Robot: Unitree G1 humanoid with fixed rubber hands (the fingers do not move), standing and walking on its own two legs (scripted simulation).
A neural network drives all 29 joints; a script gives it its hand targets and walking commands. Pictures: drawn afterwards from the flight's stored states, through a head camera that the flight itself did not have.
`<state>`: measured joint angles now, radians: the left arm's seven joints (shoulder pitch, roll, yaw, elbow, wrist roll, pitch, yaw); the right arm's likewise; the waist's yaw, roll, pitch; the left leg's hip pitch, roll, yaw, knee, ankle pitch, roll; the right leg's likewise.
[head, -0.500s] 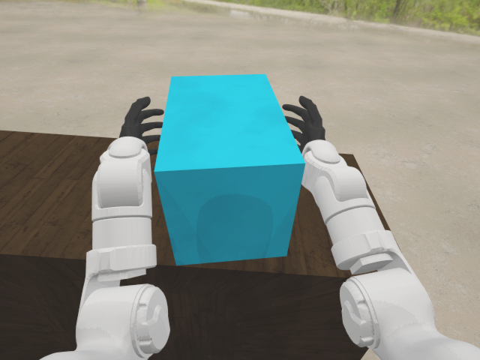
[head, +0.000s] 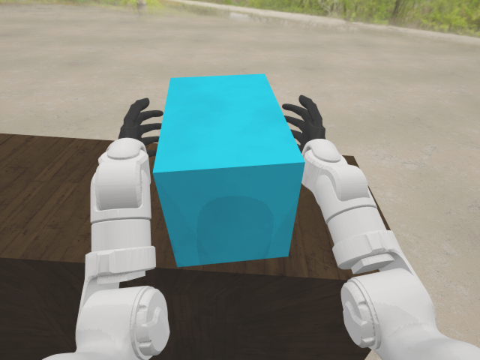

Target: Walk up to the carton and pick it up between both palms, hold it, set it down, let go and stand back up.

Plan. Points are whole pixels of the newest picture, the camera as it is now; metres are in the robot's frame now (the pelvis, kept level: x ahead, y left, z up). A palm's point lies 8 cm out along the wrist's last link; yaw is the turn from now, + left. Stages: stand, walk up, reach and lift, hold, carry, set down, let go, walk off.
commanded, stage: hold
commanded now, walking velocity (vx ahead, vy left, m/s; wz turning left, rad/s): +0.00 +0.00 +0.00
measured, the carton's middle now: (225, 160) +0.41 +0.00 +0.19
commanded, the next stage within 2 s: none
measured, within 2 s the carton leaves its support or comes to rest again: neither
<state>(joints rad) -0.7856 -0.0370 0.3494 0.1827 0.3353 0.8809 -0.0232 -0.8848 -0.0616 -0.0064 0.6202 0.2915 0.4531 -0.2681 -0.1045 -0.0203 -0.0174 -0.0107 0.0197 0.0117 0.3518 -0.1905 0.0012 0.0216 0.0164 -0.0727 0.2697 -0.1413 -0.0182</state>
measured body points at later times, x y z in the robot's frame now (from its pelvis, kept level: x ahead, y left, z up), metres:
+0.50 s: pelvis +0.00 +0.00 +0.00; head -0.07 +0.01 +0.44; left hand +0.38 +0.14 +0.25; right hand +0.38 -0.14 +0.25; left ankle +0.01 +0.11 -0.75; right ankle +0.02 -0.11 -0.75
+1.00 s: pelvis +0.00 +0.00 +0.00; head -0.07 +0.01 +0.44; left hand +0.38 +0.14 +0.26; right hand +0.38 -0.14 +0.26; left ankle +0.01 +0.11 -0.75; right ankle +0.02 -0.11 -0.75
